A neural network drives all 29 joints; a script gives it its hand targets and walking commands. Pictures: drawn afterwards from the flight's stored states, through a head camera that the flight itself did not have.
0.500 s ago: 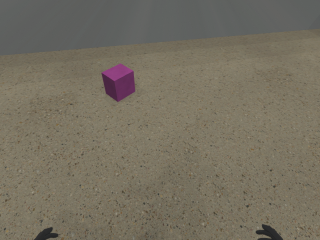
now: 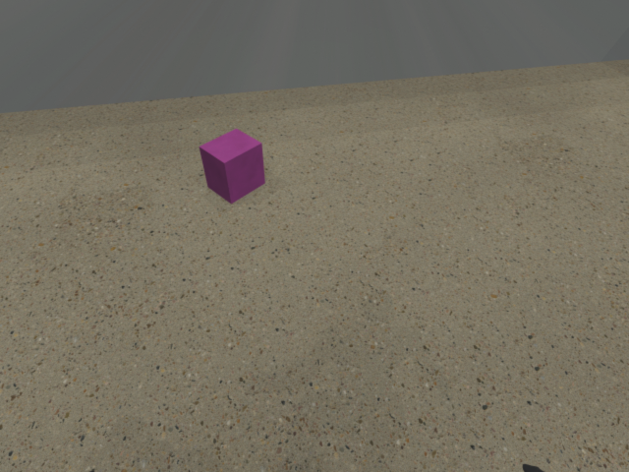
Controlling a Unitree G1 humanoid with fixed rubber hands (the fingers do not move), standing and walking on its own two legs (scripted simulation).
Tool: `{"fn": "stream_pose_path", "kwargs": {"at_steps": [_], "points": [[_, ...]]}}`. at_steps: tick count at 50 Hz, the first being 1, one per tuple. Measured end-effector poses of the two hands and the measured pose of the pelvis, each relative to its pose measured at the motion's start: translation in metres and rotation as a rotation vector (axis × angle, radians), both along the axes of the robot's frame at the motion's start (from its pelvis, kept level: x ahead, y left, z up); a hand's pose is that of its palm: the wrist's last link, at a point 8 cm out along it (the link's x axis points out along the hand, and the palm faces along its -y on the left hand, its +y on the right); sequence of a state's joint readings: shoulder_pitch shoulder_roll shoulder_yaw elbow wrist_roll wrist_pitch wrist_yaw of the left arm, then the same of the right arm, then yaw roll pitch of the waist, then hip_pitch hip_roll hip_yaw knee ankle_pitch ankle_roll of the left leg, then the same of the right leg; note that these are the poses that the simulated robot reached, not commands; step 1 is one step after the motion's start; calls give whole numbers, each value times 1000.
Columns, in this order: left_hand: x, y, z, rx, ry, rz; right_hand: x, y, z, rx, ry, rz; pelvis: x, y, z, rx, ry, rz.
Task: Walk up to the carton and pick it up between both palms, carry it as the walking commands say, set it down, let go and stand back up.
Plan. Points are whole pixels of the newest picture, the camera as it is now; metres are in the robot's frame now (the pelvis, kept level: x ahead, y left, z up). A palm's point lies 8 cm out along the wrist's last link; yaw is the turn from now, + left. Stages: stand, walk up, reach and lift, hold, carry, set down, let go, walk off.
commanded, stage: stand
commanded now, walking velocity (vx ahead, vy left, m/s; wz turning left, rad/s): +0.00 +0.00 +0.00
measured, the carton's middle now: (233, 165) +1.59 +0.36 -0.66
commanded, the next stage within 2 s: walk up in 1.06 s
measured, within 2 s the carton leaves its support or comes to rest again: neither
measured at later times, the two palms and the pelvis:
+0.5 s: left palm out of the picture +0.11 +0.31 -0.10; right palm out of the picture +0.11 -0.31 -0.10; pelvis +0.01 +0.00 +0.00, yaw +0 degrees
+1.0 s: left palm out of the picture +0.11 +0.31 -0.10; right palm out of the picture +0.11 -0.31 -0.10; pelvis +0.01 +0.00 +0.00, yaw +0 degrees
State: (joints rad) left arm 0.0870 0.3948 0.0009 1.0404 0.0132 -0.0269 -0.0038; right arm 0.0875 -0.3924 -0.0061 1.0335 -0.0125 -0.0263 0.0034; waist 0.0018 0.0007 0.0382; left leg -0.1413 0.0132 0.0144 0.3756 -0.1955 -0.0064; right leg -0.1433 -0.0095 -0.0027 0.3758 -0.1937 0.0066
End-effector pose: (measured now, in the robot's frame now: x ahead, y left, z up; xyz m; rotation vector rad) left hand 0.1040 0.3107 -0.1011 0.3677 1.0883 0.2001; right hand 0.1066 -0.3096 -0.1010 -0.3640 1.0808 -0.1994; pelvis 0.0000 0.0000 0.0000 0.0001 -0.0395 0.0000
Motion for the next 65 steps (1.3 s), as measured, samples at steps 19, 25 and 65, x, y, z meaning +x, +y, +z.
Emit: {"fn": "stream_pose_path", "kwargs": {"at_steps": [19,25,65], "points": [[0,2,0,3,19,10,-1,-2,0,-4,20,-12,3,0,1,0,2,0],[2,2,0,3,21,11,1,-2,0,-5,22,-13,5,0,2,0,3,0],[11,13,7,10,-28,18,11,-7,4,0,11,1,17,2,0,-10,13,20]]}}
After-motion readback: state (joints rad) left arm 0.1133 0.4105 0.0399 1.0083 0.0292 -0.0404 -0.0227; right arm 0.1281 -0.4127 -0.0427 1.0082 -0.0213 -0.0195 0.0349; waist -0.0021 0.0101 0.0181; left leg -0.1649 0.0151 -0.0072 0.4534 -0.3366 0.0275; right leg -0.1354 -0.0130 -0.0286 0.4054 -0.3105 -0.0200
